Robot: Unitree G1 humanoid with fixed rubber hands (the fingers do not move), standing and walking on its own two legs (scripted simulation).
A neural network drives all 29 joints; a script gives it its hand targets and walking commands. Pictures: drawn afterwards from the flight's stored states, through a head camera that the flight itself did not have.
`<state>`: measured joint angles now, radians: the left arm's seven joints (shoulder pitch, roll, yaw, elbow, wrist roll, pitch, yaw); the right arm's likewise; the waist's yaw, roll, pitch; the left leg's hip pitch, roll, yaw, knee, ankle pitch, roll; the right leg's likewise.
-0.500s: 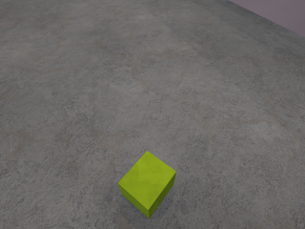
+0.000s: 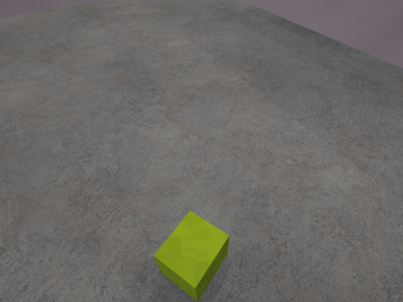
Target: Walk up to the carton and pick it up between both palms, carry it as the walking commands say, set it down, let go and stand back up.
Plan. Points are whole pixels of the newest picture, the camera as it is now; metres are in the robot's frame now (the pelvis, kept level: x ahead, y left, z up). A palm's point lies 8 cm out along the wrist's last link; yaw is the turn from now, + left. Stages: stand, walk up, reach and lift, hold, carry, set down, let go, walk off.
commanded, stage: walk up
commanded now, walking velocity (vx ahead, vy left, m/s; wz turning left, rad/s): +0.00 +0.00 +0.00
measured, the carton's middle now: (193, 254) +0.49 +0.08 -0.67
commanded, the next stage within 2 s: none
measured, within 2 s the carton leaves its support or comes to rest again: neither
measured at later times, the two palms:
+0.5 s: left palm out of the picture +0.05 +0.26 -0.14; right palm out of the picture +0.05 -0.23 -0.14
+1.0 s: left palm out of the picture +0.04 +0.40 -0.11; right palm out of the picture +0.08 -0.17 -0.13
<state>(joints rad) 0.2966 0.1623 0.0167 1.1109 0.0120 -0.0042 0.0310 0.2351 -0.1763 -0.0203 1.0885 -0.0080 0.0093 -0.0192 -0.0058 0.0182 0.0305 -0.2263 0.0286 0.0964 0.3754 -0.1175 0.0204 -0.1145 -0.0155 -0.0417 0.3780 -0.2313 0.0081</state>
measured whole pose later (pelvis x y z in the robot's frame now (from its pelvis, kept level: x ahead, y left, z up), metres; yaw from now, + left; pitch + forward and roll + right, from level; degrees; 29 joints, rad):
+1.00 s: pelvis +0.01 +0.10 -0.01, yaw -12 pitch +4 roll +3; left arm 0.42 0.29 0.09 0.87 0.04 0.04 0.05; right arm 0.21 -0.28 -0.02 0.70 -0.02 0.09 0.05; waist 0.05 -0.01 0.04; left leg -0.34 0.03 0.01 0.60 -0.33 -0.04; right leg -0.36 -0.19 0.13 0.50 -0.23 0.11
